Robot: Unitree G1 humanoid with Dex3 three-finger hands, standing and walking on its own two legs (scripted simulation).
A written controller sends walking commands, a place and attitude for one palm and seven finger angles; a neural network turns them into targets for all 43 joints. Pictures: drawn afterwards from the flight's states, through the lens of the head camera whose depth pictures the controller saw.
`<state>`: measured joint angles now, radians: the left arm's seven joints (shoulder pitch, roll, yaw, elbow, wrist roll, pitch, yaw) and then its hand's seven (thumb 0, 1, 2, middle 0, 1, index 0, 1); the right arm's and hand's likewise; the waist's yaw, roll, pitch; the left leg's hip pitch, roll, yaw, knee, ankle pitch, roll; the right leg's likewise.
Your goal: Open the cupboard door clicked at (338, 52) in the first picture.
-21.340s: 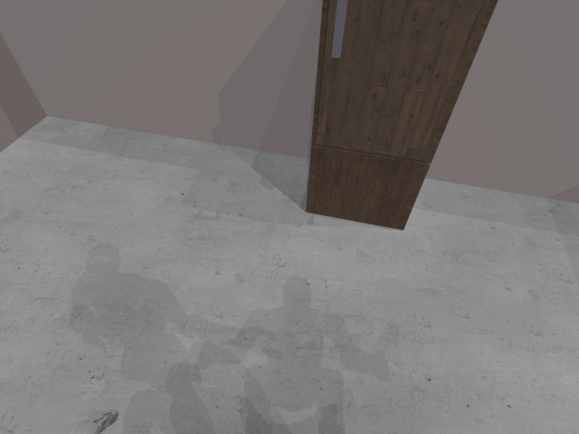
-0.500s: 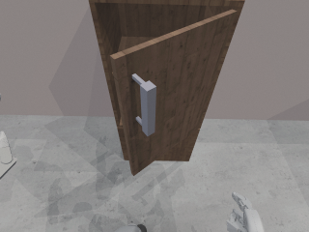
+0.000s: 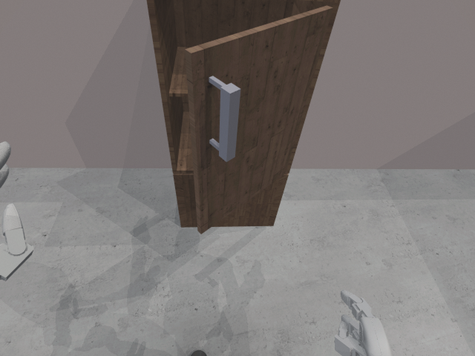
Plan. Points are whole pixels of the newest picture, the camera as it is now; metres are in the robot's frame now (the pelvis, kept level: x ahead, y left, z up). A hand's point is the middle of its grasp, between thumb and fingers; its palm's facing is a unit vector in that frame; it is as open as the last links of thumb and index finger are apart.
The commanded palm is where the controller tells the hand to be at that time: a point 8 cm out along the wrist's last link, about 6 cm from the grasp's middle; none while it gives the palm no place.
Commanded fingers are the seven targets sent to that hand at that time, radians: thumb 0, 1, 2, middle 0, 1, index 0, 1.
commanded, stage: stop stepping back and stand still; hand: left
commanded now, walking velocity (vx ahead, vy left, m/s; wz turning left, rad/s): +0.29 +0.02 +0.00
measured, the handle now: (221, 120) +0.54 +0.06 +0.11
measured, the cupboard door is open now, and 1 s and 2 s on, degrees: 39 39 39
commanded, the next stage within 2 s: let the arm hang, fingers relaxed in 1.76 s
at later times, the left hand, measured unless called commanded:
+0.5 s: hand out of the picture +0.16 +0.26 +0.18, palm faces +0.40 -0.79 -0.46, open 7.4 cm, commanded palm +0.09 +0.31 +0.18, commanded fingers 0.00 0.90 0.90 -0.20 -0.30 -0.20 -0.30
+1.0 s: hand (21, 263) +0.18 +0.25 +0.17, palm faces +0.37 -0.80 -0.47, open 7.4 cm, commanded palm +0.12 +0.30 +0.18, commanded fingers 0.00 0.90 0.90 -0.20 -0.30 -0.20 -0.30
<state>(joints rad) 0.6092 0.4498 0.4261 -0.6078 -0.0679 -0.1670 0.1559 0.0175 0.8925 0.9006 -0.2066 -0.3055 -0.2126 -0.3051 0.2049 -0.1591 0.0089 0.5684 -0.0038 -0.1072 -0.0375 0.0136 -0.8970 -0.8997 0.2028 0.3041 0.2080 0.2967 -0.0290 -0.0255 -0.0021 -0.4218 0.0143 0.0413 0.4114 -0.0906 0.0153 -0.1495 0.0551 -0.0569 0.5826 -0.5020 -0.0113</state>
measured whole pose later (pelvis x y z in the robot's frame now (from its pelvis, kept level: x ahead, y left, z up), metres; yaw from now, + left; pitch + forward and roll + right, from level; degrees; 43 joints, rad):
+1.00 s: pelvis -0.03 +0.00 +0.00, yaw -2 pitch -2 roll +0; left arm 0.55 0.42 0.42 -0.52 -0.04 -0.23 0.15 0.02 0.89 0.90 -0.21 -0.31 -0.21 -0.31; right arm 0.18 -0.22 -0.02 0.59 0.00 -0.12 -0.06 0.02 -0.90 -0.90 0.20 0.30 0.20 0.30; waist -0.01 -0.02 0.06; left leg -0.22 0.03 0.04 0.49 -0.24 -0.01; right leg -0.17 0.04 -0.07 0.45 -0.26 -0.05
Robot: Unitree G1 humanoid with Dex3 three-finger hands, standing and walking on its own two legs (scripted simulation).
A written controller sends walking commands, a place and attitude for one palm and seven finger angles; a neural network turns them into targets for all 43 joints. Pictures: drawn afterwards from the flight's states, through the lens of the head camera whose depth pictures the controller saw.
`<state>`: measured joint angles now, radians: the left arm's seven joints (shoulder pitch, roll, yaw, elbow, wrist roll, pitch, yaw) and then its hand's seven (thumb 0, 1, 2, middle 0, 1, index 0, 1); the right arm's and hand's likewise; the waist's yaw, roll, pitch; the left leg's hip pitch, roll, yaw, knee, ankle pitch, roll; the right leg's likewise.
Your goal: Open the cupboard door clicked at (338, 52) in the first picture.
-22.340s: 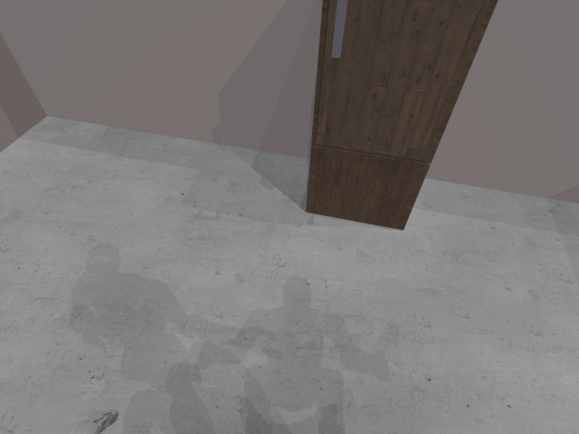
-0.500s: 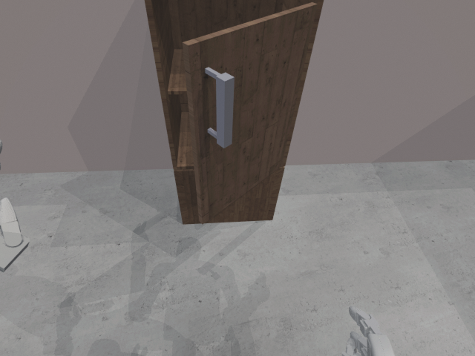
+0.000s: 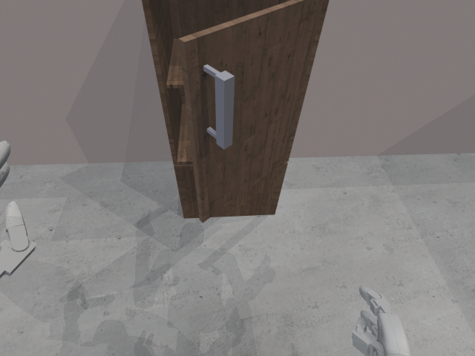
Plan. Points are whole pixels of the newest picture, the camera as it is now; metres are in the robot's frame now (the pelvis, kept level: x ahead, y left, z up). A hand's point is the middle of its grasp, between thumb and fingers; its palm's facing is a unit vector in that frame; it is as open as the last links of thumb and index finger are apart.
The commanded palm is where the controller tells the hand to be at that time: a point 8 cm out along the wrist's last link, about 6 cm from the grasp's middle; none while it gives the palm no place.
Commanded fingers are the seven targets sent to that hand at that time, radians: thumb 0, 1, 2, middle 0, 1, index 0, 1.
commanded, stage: stop stepping back and stand still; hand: left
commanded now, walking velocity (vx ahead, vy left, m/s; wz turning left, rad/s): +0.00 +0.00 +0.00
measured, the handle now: (217, 108) +0.57 +0.08 +0.10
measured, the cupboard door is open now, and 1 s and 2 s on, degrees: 39 39 39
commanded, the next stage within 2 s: let the arm hang, fingers relaxed in 0.76 s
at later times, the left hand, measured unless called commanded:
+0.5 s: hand out of the picture +0.18 +0.29 +0.16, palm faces +0.42 -0.79 -0.45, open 7.4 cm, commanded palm +0.12 +0.32 +0.18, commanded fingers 0.00 0.90 0.90 -0.20 -0.30 -0.20 -0.30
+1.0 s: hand (54, 330) +0.16 +0.30 -0.03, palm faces +0.14 -0.87 -0.47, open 7.4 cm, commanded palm none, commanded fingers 0.00 0.90 0.90 -0.20 -0.30 -0.20 -0.30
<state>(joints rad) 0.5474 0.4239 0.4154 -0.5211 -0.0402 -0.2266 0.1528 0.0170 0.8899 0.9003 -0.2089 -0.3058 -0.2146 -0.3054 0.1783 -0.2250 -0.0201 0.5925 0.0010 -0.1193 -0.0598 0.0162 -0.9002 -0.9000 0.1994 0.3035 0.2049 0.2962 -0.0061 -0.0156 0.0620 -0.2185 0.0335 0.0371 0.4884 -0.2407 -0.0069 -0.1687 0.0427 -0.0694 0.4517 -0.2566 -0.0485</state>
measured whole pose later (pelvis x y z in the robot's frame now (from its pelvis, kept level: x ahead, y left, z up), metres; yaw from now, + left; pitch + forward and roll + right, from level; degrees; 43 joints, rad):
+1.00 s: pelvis -0.03 +0.03 -0.01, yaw +2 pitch +0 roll +0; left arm 0.28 0.35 0.13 0.30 0.02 -0.02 0.03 0.01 0.90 0.90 -0.19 -0.30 -0.20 -0.30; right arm 0.11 -0.30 0.00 0.81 -0.02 -0.07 0.02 0.01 -0.90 -0.90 0.20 0.30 0.21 0.30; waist 0.00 0.08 0.02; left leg -0.34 -0.04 0.04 0.53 -0.20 0.06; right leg -0.31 -0.03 -0.07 0.55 -0.25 -0.01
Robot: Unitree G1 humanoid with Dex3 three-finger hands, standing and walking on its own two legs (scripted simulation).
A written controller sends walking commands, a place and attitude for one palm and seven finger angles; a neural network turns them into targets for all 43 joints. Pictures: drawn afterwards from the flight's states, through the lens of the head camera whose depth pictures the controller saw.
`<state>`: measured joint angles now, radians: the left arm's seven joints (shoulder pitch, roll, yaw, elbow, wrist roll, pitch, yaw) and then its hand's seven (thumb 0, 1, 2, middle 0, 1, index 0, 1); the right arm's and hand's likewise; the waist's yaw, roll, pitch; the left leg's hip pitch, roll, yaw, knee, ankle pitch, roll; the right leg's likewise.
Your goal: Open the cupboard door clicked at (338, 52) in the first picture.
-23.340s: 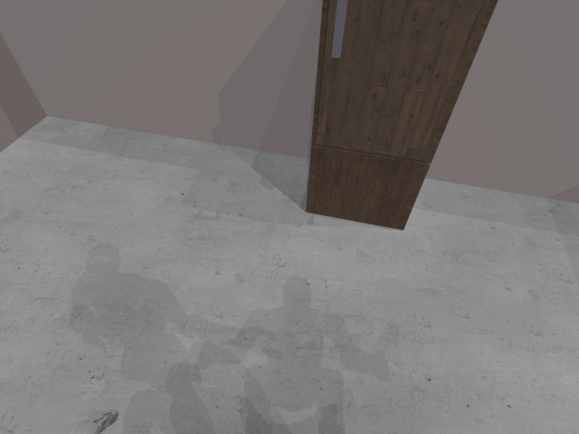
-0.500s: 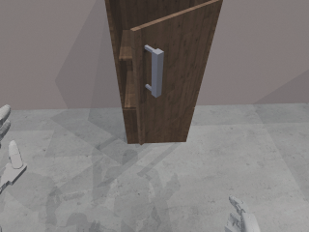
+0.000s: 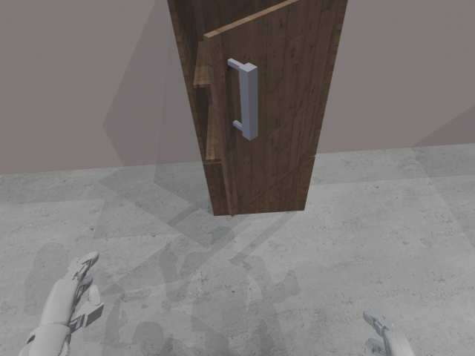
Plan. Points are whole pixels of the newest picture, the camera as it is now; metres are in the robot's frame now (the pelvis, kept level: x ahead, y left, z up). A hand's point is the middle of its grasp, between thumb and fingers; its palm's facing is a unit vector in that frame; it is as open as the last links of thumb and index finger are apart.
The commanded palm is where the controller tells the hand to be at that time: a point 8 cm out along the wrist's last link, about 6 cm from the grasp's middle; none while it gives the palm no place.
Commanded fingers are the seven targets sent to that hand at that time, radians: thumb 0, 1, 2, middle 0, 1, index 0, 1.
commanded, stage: let the arm hang, fingers relaxed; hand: left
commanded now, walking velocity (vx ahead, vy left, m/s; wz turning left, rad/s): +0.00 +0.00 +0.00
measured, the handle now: (242, 100) +0.60 +0.02 +0.11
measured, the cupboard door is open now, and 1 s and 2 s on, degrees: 39 39 39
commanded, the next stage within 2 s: look to check the result in 0.96 s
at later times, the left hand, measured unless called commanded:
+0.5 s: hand out of the picture -0.03 +0.16 -0.16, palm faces +0.06 -0.97 -0.24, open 7.3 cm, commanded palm none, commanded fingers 0.00 0.90 0.90 -0.20 -0.30 -0.20 -0.30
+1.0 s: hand out of the picture +0.02 +0.13 -0.17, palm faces +0.08 -0.98 -0.17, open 7.3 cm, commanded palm none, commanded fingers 0.00 0.90 0.90 -0.20 -0.30 -0.20 -0.30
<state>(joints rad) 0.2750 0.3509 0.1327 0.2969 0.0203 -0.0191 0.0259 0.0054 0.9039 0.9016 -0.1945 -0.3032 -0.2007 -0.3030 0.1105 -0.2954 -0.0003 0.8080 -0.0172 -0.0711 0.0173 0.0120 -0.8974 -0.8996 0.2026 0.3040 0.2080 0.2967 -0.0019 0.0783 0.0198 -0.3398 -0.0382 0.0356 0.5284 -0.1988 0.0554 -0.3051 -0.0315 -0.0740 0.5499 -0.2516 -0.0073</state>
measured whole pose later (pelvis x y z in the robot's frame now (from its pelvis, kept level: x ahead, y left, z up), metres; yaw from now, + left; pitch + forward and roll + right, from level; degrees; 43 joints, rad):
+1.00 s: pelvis +0.03 -0.03 +0.01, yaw +1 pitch -2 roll +0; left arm 0.29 0.11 0.02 1.15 0.00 -0.01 0.03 0.01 0.92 0.90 -0.20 -0.30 -0.20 -0.30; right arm 0.30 -0.12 0.01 1.14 -0.02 0.01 -0.04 0.01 -0.90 -0.90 0.20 0.30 0.20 0.30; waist -0.01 0.02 0.04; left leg -0.21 -0.01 0.01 0.44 -0.20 0.01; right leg -0.15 0.01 -0.10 0.43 -0.25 -0.04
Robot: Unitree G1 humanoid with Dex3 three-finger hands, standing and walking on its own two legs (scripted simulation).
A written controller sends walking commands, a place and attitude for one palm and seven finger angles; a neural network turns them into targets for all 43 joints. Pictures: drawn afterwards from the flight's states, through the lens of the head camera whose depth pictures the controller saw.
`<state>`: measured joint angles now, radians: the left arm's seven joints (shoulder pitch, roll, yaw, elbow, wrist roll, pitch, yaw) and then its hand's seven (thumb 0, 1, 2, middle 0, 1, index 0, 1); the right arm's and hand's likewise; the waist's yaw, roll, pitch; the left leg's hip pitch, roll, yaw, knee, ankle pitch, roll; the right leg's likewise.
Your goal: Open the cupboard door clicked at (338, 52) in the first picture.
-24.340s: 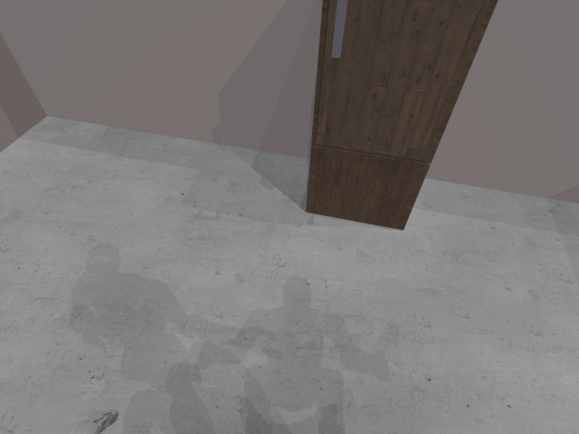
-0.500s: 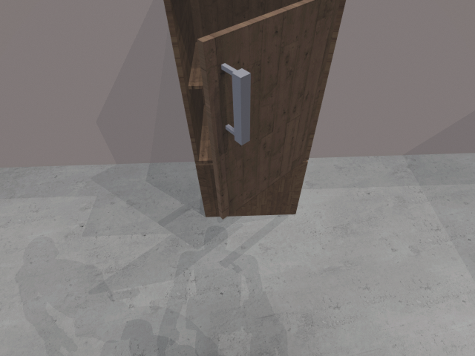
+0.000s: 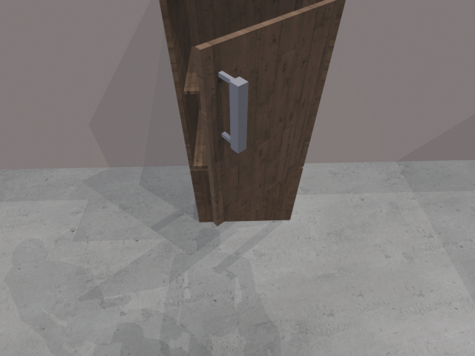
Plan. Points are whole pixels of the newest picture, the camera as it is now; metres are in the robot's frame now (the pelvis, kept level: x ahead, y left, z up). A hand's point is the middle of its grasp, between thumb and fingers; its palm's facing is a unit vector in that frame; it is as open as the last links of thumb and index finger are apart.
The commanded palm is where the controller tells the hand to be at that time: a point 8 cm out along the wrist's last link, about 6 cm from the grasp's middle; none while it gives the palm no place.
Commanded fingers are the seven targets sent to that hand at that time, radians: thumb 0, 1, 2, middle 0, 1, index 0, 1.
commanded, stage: look to check the result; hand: left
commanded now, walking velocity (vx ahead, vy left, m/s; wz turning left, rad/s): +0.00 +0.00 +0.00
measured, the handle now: (231, 113) +0.57 +0.05 +0.10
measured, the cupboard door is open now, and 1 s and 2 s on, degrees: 39 39 39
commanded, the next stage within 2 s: walk to a spot facing it in 0.58 s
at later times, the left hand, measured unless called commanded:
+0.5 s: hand out of the picture +0.00 +0.16 -0.17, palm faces +0.06 -0.98 -0.17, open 7.3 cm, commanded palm none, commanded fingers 0.00 0.90 0.90 -0.20 -0.30 -0.20 -0.30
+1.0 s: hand out of the picture +0.02 +0.17 -0.18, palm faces -0.02 -0.98 -0.19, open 7.3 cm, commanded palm none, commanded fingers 0.00 0.90 0.90 -0.20 -0.30 -0.20 -0.30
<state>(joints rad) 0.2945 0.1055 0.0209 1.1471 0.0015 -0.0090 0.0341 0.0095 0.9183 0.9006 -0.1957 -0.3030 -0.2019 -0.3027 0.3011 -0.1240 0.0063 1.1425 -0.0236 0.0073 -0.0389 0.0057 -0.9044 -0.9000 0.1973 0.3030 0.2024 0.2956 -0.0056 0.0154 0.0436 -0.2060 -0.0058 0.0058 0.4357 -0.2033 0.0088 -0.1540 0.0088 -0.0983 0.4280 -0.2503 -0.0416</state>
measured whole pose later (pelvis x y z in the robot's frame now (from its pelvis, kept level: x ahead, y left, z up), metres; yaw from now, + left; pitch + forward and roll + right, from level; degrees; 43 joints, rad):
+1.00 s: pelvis +0.02 +0.00 -0.01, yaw -6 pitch +0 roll +0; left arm 0.28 0.14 0.07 1.10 0.01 0.04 0.01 0.01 0.91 0.90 -0.20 -0.30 -0.20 -0.30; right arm 0.23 -0.16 -0.03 1.08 -0.02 0.03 -0.05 0.01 -0.91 -0.90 0.20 0.30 0.20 0.30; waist 0.01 0.00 0.08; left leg -0.22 0.04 0.10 0.53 -0.29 0.00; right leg -0.21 0.05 0.00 0.52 -0.30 -0.05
